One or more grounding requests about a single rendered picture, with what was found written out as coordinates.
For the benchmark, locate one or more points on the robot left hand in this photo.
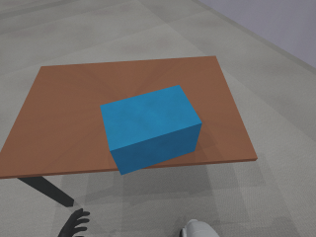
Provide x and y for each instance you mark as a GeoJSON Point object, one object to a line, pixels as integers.
{"type": "Point", "coordinates": [68, 230]}

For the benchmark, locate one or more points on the right robot thigh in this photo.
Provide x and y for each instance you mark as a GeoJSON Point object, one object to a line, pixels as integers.
{"type": "Point", "coordinates": [198, 229]}

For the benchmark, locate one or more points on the carton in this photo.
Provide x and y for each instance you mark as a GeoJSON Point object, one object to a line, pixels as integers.
{"type": "Point", "coordinates": [151, 128]}

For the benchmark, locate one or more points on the table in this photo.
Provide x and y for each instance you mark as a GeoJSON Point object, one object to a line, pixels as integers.
{"type": "Point", "coordinates": [60, 128]}

